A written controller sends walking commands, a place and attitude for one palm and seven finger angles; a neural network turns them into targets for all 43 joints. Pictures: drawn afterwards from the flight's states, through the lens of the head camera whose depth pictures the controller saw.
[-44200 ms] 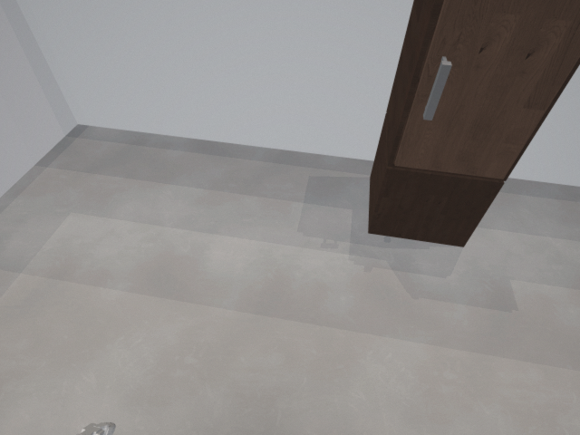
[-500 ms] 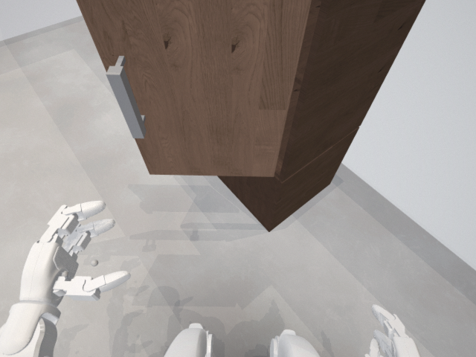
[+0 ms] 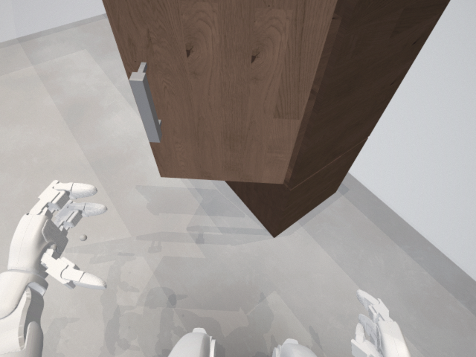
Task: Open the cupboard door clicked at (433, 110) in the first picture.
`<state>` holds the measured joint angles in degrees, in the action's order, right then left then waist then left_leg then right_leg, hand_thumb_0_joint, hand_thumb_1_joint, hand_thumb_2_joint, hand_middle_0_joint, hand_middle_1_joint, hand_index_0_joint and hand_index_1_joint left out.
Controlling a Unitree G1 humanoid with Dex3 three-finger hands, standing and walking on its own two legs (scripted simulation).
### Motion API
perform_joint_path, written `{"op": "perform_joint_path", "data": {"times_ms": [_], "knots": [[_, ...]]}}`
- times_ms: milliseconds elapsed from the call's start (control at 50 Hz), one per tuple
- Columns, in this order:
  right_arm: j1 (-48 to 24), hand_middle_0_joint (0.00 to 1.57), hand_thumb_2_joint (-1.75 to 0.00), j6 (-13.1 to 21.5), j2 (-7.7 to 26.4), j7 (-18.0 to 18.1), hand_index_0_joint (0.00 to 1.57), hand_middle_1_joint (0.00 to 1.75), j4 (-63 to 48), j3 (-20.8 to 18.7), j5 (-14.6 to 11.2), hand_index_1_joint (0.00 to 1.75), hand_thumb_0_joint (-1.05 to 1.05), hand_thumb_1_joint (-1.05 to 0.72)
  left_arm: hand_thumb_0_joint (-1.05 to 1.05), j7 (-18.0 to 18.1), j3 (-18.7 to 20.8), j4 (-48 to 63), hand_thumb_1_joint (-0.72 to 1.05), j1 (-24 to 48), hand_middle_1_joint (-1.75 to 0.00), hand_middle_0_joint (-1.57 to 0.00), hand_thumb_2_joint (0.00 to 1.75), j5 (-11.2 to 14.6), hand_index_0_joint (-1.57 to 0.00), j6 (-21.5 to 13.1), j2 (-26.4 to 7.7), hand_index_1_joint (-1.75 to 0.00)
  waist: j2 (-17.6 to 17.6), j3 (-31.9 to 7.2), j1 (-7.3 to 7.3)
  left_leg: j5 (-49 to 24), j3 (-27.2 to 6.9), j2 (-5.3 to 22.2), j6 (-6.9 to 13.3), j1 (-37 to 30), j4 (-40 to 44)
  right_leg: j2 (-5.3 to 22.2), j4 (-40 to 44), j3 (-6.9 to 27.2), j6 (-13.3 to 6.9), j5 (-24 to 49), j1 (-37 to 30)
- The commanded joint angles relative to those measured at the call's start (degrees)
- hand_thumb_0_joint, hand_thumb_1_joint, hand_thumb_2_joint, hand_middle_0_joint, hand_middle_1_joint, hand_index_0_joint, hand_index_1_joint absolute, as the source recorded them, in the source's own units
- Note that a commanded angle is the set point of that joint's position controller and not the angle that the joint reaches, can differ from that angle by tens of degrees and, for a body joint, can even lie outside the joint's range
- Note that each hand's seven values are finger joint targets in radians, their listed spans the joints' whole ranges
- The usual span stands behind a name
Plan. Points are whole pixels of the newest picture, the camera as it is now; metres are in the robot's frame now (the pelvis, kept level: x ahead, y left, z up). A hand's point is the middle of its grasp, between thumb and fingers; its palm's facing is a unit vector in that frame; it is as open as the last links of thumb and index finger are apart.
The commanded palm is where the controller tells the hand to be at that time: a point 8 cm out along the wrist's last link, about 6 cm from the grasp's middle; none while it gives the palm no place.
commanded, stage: raise the hand with hooked fingers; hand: left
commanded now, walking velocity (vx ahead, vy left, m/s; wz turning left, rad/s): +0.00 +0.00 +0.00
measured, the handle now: (149, 104) +0.59 +0.24 +0.04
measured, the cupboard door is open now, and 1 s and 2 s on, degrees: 50 50 50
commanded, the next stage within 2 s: move the hooked fingers beside the handle in 0.64 s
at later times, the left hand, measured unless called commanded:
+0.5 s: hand (87, 226) +0.29 +0.26 +0.05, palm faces +0.04 -1.00 -0.04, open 14.0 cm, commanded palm +0.26 +0.31 +0.06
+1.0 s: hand (96, 206) +0.33 +0.26 +0.05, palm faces +0.04 -1.00 -0.02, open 14.0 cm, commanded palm +0.31 +0.31 +0.06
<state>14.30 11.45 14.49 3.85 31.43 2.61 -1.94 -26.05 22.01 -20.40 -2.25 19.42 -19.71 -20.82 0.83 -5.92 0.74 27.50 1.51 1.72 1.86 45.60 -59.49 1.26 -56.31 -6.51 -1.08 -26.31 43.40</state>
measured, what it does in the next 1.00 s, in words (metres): stands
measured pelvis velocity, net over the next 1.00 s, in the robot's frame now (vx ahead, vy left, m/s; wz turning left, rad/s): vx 0.00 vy -0.01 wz -0.01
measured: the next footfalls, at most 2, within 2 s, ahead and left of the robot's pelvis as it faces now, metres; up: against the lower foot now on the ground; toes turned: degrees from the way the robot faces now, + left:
none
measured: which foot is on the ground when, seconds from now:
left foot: down 0.00-1.00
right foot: down 0.00-1.00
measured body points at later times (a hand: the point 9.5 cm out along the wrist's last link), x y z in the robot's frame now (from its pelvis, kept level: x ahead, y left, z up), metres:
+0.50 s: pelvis +0.00 -0.01 +0.01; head +0.07 +0.00 +0.45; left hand +0.28 +0.31 +0.06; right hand +0.14 -0.26 -0.08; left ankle +0.02 +0.09 -0.67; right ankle +0.01 -0.11 -0.67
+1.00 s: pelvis +0.00 -0.01 +0.00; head +0.08 +0.00 +0.44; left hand +0.32 +0.31 +0.06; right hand +0.15 -0.27 -0.09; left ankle +0.02 +0.09 -0.67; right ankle +0.01 -0.11 -0.67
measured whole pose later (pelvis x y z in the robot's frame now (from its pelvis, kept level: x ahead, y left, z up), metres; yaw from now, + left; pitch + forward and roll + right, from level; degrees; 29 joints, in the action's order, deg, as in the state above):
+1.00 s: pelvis +0.00 -0.01 +0.00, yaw +0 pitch +15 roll -2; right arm 14.9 10.0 15.7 5.0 33.2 2.3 -2.2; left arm -29.0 25.3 -34.7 11.7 18.2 -19.6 -24.3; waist 0.5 -5.7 -0.6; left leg 27.2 1.3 2.4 0.9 46.8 -59.4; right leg 0.4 -56.8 -6.5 -2.1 -26.3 45.1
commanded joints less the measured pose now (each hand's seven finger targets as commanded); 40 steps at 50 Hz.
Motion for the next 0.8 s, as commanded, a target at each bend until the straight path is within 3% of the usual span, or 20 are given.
{"op": "perform_joint_path", "data": {"times_ms": [0, 80, 140, 180, 220, 320, 380, 440, 540, 580, 660, 720, 780], "knots": [[0.94, 0.2, -0.9, 2.38, 9.75, 0.93, 0.2, 0.3, -7.02, -4.23, -0.18, 0.3, 0.0, -0.9, 0.0, -1.51, 6.86, 9.26, -0.5, 10.86, -1.2, -0.3, 0.3, 2.16, -0.3, -3.26, -14.75, -1.2, 4.4, -15.7, -0.65, -17.76, -4.01, -1.04, -1.35, -11.63, 10.24, -2.64, 6.79, 2.99, -0.72, 12.91, -7.55], [1.47, 0.2, -0.9, 2.37, 10.0, 1.02, 0.2, 0.3, -6.7, -4.24, -0.13, 0.3, 0.0, -0.9, 0.0, -2.17, 7.93, 7.61, -0.5, 12.66, -1.2, -0.3, 0.3, 2.71, -0.3, -3.37, -16.23, -1.2, 3.79, -15.61, -0.6, -18.96, -4.1, -1.02, -1.28, -11.74, 10.46, -2.79, 7.23, 3.12, -0.9, 13.88, -8.63], [1.74, 0.2, -0.9, 2.14, 9.99, 0.98, 0.2, 0.3, -6.45, -4.39, -0.32, 0.3, 0.0, -0.9, 0.0, -2.91, 7.61, 5.55, -0.5, 13.29, -1.2, -0.3, 0.3, 2.64, -0.3, -3.3, -15.68, -1.2, 5.38, -15.0, -0.75, -18.01, -3.64, -1.11, -1.24, -12.21, 11.11, -2.53, 7.97, 3.35, -0.7, 13.27, -8.09], [1.95, 0.2, -0.9, 2.1, 10.14, 0.86, 0.2, 0.3, -6.87, -4.46, -0.28, 0.3, 0.0, -0.9, 0.0, -3.46, 7.01, 4.25, -0.5, 12.35, -1.2, -0.3, 0.3, 3.2, -0.3, -2.95, -14.74, -1.2, 2.88, -14.31, -0.8, -17.57, -3.6, -1.13, -0.96, -11.45, 11.09, -2.76, 8.22, 3.37, -0.76, 13.25, -8.41], [2.14, 0.2, -0.9, 1.94, 10.26, 0.74, 0.2, 0.3, -6.91, -4.69, -0.38, 0.3, 0.0, -0.9, 0.0, -3.74, 7.45, 4.18, -0.5, 11.88, -1.2, -0.3, 0.3, 3.11, -0.3, -2.91, -15.15, -1.2, 2.94, -15.45, -0.57, -17.57, -3.21, -1.31, -0.89, -11.23, 11.03, -2.49, 8.28, 3.68, -0.52, 13.7, -9.2], [2.1, 0.2, -0.9, 1.59, 10.09, 0.52, 0.2, 0.3, -7.16, -4.66, -0.26, 0.3, 0.0, -0.9, 0.0, -2.43, 8.43, 5.05, -0.5, 12.4, -1.2, -0.3, 0.3, 2.53, -0.3, -3.94, -16.45, -1.2, 4.52, -14.62, -0.34, -16.55, -3.04, -1.32, -0.91, -10.68, 11.32, -2.49, 8.38, 4.0, -0.6, 12.5, -9.0], [2.1, 0.2, -0.9, 1.54, 10.05, 0.56, 0.2, 0.3, -7.3, -4.66, -0.12, 0.3, 0.0, -0.9, 0.0, -1.68, 8.96, 6.37, -0.5, 12.98, -1.2, -0.3, 0.3, 2.72, -0.3, -4.86, -17.0, -1.2, 3.72, -15.15, -0.54, -16.17, -2.91, -1.28, -0.7, -10.58, 11.04, -2.65, 8.3, 4.25, -0.59, 12.32, -9.46], [1.8, 0.2, -0.9, 1.48, 9.76, 0.63, 0.2, 0.3, -7.04, -4.61, -0.21, 0.3, 0.0, -0.9, 0.0, -1.64, 8.21, 6.32, -0.5, 13.32, -1.2, -0.3, 0.3, 2.24, -0.3, -5.18, -16.24, -1.2, 4.93, -15.29, -0.67, -15.74, -2.71, -1.33, -0.74, -10.61, 11.07, -2.36, 8.45, 4.51, -0.33, 12.39, -9.43], [1.58, 0.2, -0.9, 1.27, 9.73, 1.0, 0.2, 0.3, -6.91, -4.36, -0.37, 0.3, 0.0, -0.9, 0.0, -2.42, 7.49, 4.52, -0.5, 13.42, -1.2, -0.3, 0.3, 2.44, -0.3, -4.38, -15.49, -1.2, 3.21, -14.16, -1.26, -14.14, -2.4, -1.45, -0.41, -8.89, 10.66, -2.21, 9.23, 5.24, -0.12, 11.72, -9.95], [1.52, 0.2, -0.9, 1.48, 9.8, 1.09, 0.2, 0.3, -6.92, -4.3, -0.25, 0.3, 0.0, -0.9, 0.0, -2.6, 7.51, 5.51, -0.5, 14.45, -1.2, -0.3, 0.3, 2.66, -0.3, -4.5, -15.98, -1.2, 4.03, -14.46, -1.24, -14.97, -2.55, -1.4, -0.39, -9.26, 10.31, -2.4, 8.72, 5.14, -0.37, 12.43, -9.83], [1.31, 0.2, -0.9, 1.5, 9.57, 1.08, 0.2, 0.3, -6.86, -4.31, -0.29, 0.3, 0.0, -0.9, 0.0, -2.8, 7.98, 4.12, -0.5, 13.27, -1.2, -0.3, 0.3, 2.99, -0.3, -4.08, -15.4, -1.2, 2.11, -14.55, -1.11, -14.6, -2.14, -1.52, -0.29, -7.84, 9.55, -2.06, 9.14, 5.97, 0.05, 12.71, -10.7], [1.58, 0.2, -0.9, 1.65, 9.49, 1.01, 0.2, 0.3, -6.75, -4.4, -0.24, 0.3, 0.0, -0.9, 0.0, -3.0, 8.11, 5.6, -0.5, 13.85, -1.2, -0.3, 0.3, 2.76, -0.3, -4.46, -16.02, -1.2, 3.76, -16.6, -0.89, -17.37, -2.25, -1.45, -0.36, -9.13, 9.13, -2.12, 8.0, 5.7, -0.05, 15.83, -11.18], [2.0, 0.2, -0.9, 1.55, 9.81, 1.44, 0.2, 0.3, -5.54, -4.07, -0.1, 0.3, 0.0, -0.9, 0.0, -2.51, 6.91, 4.34, -0.5, 21.58, -1.2, -0.3, 0.3, 1.87, -0.3, -4.49, -16.72, -1.2, 4.44, -14.5, -2.65, -15.98, -2.71, -1.11, -0.44, -8.58, 8.54, -2.43, 7.31, 5.17, -0.24, 14.02, -7.68]]}}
